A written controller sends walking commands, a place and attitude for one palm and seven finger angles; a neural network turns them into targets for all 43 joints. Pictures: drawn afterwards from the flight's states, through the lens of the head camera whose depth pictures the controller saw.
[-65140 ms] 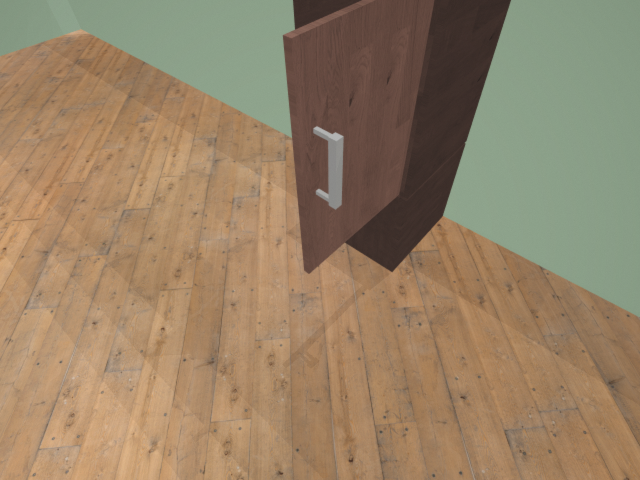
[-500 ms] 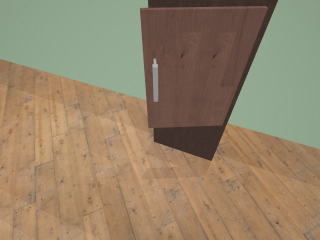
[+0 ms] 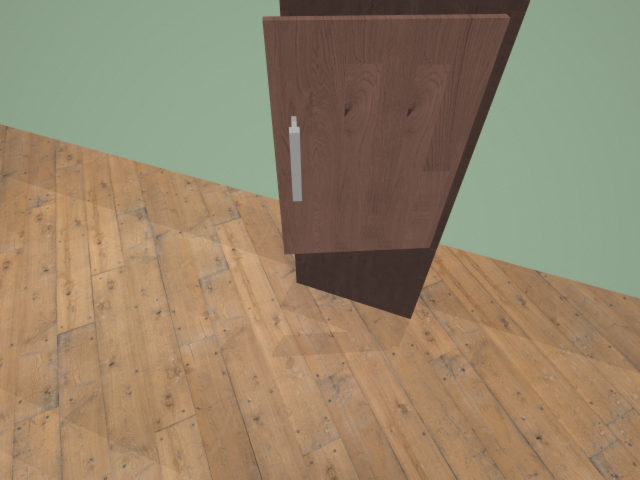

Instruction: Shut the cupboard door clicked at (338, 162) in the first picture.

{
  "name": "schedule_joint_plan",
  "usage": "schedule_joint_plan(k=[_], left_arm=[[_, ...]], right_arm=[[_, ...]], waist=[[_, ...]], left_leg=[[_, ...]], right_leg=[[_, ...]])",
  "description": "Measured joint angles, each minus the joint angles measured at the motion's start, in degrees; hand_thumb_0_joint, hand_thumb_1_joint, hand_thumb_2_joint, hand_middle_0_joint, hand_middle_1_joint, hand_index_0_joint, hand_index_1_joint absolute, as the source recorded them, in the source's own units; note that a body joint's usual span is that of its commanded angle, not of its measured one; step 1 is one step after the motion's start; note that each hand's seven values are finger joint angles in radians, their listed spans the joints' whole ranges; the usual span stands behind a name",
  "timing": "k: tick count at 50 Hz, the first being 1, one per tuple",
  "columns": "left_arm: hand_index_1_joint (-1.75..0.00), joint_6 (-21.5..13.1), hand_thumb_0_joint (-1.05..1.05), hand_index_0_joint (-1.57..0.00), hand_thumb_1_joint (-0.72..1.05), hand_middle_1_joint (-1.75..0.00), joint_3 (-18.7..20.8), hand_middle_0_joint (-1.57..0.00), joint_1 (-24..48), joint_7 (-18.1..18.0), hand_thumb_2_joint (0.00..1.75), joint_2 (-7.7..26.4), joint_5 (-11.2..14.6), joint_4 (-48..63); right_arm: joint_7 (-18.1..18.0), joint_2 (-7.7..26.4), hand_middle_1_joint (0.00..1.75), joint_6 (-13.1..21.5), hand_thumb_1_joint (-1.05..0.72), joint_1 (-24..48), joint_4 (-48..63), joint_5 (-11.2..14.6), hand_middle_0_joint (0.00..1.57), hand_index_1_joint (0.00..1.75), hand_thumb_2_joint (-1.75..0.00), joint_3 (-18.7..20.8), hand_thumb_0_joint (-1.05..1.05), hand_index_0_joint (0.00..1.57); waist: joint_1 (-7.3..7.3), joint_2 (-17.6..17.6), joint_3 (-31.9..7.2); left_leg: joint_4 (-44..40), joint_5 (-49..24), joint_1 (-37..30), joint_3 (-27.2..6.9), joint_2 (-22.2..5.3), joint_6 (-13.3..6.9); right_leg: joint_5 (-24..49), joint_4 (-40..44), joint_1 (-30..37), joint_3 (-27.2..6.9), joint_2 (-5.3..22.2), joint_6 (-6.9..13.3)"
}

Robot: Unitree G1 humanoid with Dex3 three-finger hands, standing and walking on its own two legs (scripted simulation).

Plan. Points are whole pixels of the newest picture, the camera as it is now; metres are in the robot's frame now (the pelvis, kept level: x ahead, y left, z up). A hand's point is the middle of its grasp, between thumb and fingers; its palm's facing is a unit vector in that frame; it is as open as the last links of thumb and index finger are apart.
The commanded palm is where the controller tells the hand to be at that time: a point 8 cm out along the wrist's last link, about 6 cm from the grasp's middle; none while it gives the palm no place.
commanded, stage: look again from close up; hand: left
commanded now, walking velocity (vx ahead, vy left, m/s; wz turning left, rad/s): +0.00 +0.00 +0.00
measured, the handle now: (295, 160) +0.70 +0.08 -0.01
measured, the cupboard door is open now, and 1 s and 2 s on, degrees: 24 24 24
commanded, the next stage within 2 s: shuffle to correct the standing spot in 0.30 s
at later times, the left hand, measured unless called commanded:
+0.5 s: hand out of the picture -0.01 +0.14 -0.18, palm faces +0.03 -0.99 -0.15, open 7.3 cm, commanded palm none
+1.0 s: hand out of the picture +0.01 +0.06 -0.17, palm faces +0.19 -0.97 -0.13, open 7.3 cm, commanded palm none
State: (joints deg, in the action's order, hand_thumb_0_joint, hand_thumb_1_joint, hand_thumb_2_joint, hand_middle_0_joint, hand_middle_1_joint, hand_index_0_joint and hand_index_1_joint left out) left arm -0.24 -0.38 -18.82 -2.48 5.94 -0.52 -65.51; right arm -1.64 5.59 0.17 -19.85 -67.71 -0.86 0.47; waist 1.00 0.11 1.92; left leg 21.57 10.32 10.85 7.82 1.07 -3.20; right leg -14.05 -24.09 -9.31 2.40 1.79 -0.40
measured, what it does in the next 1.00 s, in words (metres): walks ahead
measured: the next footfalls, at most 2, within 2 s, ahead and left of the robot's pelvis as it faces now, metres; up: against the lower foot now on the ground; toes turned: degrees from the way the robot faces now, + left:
left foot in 1.12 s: +0.27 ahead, +0.05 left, +0.00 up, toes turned +17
right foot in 1.52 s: +0.39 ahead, -0.25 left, +0.00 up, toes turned -1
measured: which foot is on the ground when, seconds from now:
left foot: down 0.00-0.74, up 0.76-1.00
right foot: down 0.00-1.00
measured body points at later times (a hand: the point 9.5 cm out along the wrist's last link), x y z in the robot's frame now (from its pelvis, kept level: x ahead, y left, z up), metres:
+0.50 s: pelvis +0.01 -0.01 +0.00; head +0.02 -0.01 +0.45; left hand -0.01 +0.19 -0.16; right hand -0.01 -0.21 -0.16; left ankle +0.02 +0.08 -0.74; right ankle -0.01 -0.12 -0.74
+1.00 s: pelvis +0.12 -0.06 -0.01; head +0.17 -0.06 +0.44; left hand +0.00 +0.11 -0.16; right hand +0.19 -0.29 -0.17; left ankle +0.14 +0.07 -0.69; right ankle +0.01 -0.12 -0.74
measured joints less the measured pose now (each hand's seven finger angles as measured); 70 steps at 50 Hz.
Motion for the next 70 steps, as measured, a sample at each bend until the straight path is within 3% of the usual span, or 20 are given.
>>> schedule_joint_plan(k=[23, 33, 35, 37, 40, 43, 46, 51, 54, 56, 58, 60, 62, 66, 70], left_arm=[[-0.29, -0.90, 0.00, -0.20, 0.91, -0.30, 0.02, -0.20, -0.21, -0.12, 0.90, -0.54, -0.20, 0.24], [-0.29, 0.60, 0.00, -0.20, 0.91, -0.30, 1.86, -0.20, -1.67, 1.64, 0.90, 1.15, -1.42, 1.47], [-0.29, 0.48, 0.00, -0.20, 0.91, -0.30, 2.24, -0.20, -1.43, 2.01, 0.90, 1.40, -1.43, 1.97], [-0.29, -0.13, 0.00, -0.20, 0.91, -0.30, 2.60, -0.20, -1.23, 2.14, 0.90, 1.43, -1.46, 2.48], [-0.29, -1.50, 0.00, -0.20, 0.91, -0.30, 3.00, -0.20, -1.91, 1.24, 0.90, 2.04, -1.11, 3.55], [-0.29, -2.64, 0.00, -0.20, 0.91, -0.30, 2.77, -0.20, -2.95, 0.69, 0.90, 1.74, -0.97, 3.25], [-0.29, -3.53, 0.00, -0.20, 0.91, -0.30, 1.85, -0.20, -4.57, 0.66, 0.90, 0.19, -1.12, 1.91], [-0.29, -3.38, 0.00, -0.20, 0.91, -0.30, 0.58, -0.20, -7.90, 0.69, 0.90, -2.46, -1.49, -0.64], [-0.29, -2.80, 0.00, -0.20, 0.91, -0.30, 0.37, -0.20, -9.41, 1.05, 0.90, -3.10, -1.35, -2.14], [-0.29, -2.20, 0.00, -0.20, 0.91, -0.30, 0.36, -0.20, -10.73, 1.37, 0.90, -3.44, -0.88, -2.96], [-0.29, -1.07, 0.00, -0.20, 0.91, -0.30, 0.50, -0.20, -10.21, 1.57, 0.90, -2.78, -0.31, -3.08], [-0.29, 0.02, 0.00, -0.20, 0.91, -0.30, 1.18, -0.20, -8.26, 1.39, 0.90, -1.38, -0.53, -2.05], [-0.29, 0.48, 0.00, -0.20, 0.91, -0.30, 2.23, -0.20, -5.19, 1.52, 0.90, 0.24, -1.00, -0.19], [-0.29, 0.51, 0.00, -0.20, 0.91, -0.30, 3.79, -0.20, 0.51, 1.88, 0.90, 2.54, -1.16, 4.81], [-0.29, 0.74, 0.00, -0.20, 0.92, -0.30, 4.51, -0.20, 4.97, 2.41, 0.90, 4.31, -1.21, 7.91]], right_arm=[[-0.34, 0.59, 0.30, 0.92, -0.91, 2.78, 1.04, -0.06, 0.20, 0.30, -0.90, 0.17, 0.00, 0.20], [-0.06, 0.53, 0.30, 0.33, -0.91, -0.33, 1.70, -0.87, 0.20, 0.30, -0.90, 1.94, 0.00, 0.20], [-0.14, 0.83, 0.30, 0.56, -0.91, -0.94, 1.99, -0.95, 0.20, 0.30, -0.90, 2.25, 0.00, 0.20], [-0.19, 1.36, 0.30, 0.42, -0.91, -1.83, 1.93, -0.84, 0.20, 0.30, -0.90, 2.44, 0.00, 0.20], [0.34, 1.35, 0.30, -0.96, -0.91, -2.14, 1.20, -1.00, 0.20, 0.30, -0.90, 2.31, 0.00, 0.20], [0.84, 1.93, 0.30, -1.23, -0.91, 0.17, 1.50, -1.20, 0.20, 0.30, -0.90, 2.60, 0.00, 0.20], [1.00, 3.17, 0.30, -0.75, -0.91, 3.92, 3.05, -1.22, 0.20, 0.30, -0.90, 3.05, 0.00, 0.20], [1.06, 3.98, 0.30, -0.37, -0.91, 11.32, 5.97, -0.91, 0.20, 0.30, -0.90, 3.06, 0.00, 0.19], [0.82, 3.41, 0.30, 0.81, -0.91, 15.14, 7.57, -0.84, 0.19, 0.30, -0.90, 2.59, 0.00, 0.19], [0.52, 3.06, 0.30, 2.11, -0.91, 16.24, 8.60, -1.05, 0.20, 0.30, -0.90, 2.22, 0.00, 0.19], [0.03, 1.89, 0.30, 3.26, -0.91, 16.58, 9.37, -0.98, 0.20, 0.30, -0.90, 1.92, 0.00, 0.19], [-0.22, 0.84, 0.30, 3.66, -0.91, 15.56, 9.63, -0.64, 0.20, 0.30, -0.90, 1.38, 0.00, 0.20], [-0.73, 0.18, 0.30, 4.02, -0.91, 13.72, 9.35, -0.22, 0.20, 0.30, -0.90, 1.59, -0.01, 0.20], [-1.27, 2.52, 0.30, 3.88, -0.97, 11.26, 8.90, -0.42, 0.20, 0.30, -0.90, 3.01, -0.05, 0.20], [-0.38, 4.01, 0.30, 2.13, -0.95, 8.65, 7.66, -1.25, 0.20, 0.30, -0.90, 3.20, -0.04, 0.20]], waist=[[-0.46, 0.43, -0.59], [0.27, 0.84, -2.09], [0.64, 0.29, -1.61], [0.75, -1.16, -1.38], [-0.11, -0.48, -2.06], [-1.01, 0.68, -1.18], [-1.37, 0.75, 0.52], [-2.44, 0.88, 2.83], [-3.04, 1.50, 4.10], [-3.03, 0.87, 4.02], [-2.77, 1.79, 3.91], [-2.74, 2.72, 3.77], [-2.59, 2.89, 3.46], [-2.24, 2.14, 2.24], [-1.41, 1.49, 1.01]], left_leg=[[0.14, 0.83, -0.68, 0.01, -0.68, 0.74], [4.87, 4.99, 1.27, -0.71, -0.52, 1.22], [5.94, 5.80, 1.61, -1.45, -0.89, 1.88], [9.02, 8.13, 2.64, -3.05, -2.14, 2.26], [23.24, 14.28, 8.25, -3.22, -3.41, 2.04], [36.04, 12.29, 14.42, -3.07, -4.84, 2.49], [40.23, 9.97, 18.68, -2.81, -6.11, 2.87], [31.83, 7.84, 20.52, -0.42, -6.64, 3.01], [21.68, 6.16, 17.38, 2.22, -4.85, 2.08], [14.83, 0.92, 12.86, 3.51, -4.30, 0.05], [17.15, 5.09, 11.99, 4.20, -4.52, -1.40], [16.78, 7.19, 9.81, 4.67, -4.68, -0.89], [13.85, 6.35, 7.53, 4.15, -4.80, 0.67], [8.84, 4.82, 4.55, 2.75, -5.62, 1.57], [6.74, 4.98, 2.71, 1.51, -6.96, 3.39]], right_leg=[[-0.62, 0.30, 0.79, -0.08, -0.70, 0.58], [-8.53, -10.21, -4.12, 2.14, 0.72, 1.02], [-7.83, -9.06, -4.53, 2.81, 0.65, 1.09], [-5.51, -7.77, -3.31, 4.75, -0.35, 2.21], [-7.42, -5.65, -0.86, 7.29, -0.86, 3.92], [-6.99, -1.51, 2.63, 8.73, -1.27, 4.35], [-6.92, 1.56, 5.77, 9.45, -1.86, 4.39], [-8.71, 3.78, 9.85, 9.66, -2.73, 3.99], [-11.60, 1.26, 11.17, 9.49, -2.52, 3.54], [-13.90, -7.93, 8.93, 9.28, -2.45, 2.91], [-14.84, -28.10, 1.06, 5.73, -1.71, 2.00], [-13.35, -42.99, -6.39, 2.37, -1.26, 1.40], [-9.69, -48.38, -12.48, 0.94, 0.21, 0.41], [-4.75, -41.84, -19.29, -0.96, 3.65, -1.08], [-2.16, -27.50, -19.07, -0.34, 5.75, -2.16]])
